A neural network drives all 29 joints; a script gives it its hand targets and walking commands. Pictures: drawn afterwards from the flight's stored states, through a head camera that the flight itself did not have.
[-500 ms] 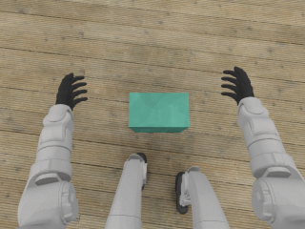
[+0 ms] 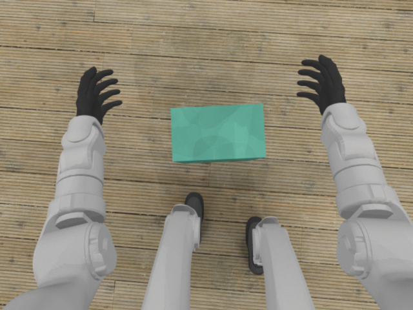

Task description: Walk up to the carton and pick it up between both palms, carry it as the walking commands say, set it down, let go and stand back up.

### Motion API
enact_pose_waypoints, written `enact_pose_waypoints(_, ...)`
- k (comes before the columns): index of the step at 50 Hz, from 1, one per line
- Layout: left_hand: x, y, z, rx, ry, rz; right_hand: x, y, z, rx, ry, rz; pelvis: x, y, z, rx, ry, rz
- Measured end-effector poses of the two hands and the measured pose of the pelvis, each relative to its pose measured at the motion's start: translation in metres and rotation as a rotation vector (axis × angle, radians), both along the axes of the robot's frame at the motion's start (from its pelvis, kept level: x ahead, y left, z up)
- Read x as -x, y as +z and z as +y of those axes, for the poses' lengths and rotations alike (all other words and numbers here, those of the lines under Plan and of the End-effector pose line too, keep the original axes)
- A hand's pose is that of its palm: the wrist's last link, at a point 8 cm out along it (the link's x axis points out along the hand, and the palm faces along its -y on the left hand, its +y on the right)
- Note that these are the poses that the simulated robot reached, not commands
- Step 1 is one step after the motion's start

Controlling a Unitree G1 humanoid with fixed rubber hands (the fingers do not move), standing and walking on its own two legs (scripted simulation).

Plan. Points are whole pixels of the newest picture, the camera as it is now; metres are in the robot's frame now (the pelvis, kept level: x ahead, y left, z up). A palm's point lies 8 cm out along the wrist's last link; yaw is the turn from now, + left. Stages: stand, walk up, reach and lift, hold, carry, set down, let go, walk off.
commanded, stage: reach and lift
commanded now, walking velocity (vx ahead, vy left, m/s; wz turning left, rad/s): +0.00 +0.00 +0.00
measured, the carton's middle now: (216, 138) +0.44 +0.04 -0.48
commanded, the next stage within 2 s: none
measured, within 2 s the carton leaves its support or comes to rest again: neither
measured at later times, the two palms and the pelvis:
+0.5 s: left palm (126, 127) +0.43 +0.26 -0.27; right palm (297, 119) +0.48 -0.15 -0.27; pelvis -0.03 -0.01 -0.14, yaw -2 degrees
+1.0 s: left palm (147, 136) +0.43 +0.25 -0.42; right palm (280, 130) +0.47 -0.15 -0.41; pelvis -0.06 -0.01 -0.24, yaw -3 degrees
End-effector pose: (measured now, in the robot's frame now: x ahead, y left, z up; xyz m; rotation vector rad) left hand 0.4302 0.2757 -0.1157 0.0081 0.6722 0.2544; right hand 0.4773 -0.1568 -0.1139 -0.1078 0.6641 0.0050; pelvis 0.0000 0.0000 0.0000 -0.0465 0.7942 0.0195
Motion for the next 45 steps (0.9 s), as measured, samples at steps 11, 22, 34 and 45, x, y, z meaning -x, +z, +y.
enact_pose_waypoints(11,-0.002,-0.072,-0.007,-0.010,-0.002,0.001,-0.001,-0.076,0.004,-0.004,-0.007,-0.002,0.014,-0.063,-0.007,0.006,-0.008,0.051)
enact_pose_waypoints(22,0.001,-0.139,-0.011,-0.011,-0.001,0.003,0.001,-0.143,0.004,0.000,-0.015,-0.006,0.030,-0.126,-0.013,0.006,-0.023,0.042)
enact_pose_waypoints(34,-0.002,-0.208,-0.014,0.005,0.016,0.019,0.003,-0.213,0.007,-0.001,-0.026,0.019,0.043,-0.179,-0.012,0.009,-0.036,0.005)
enact_pose_waypoints(45,0.000,-0.276,-0.022,0.013,0.027,0.054,0.008,-0.277,0.005,0.010,-0.024,0.050,0.051,-0.222,-0.010,0.003,-0.048,-0.061)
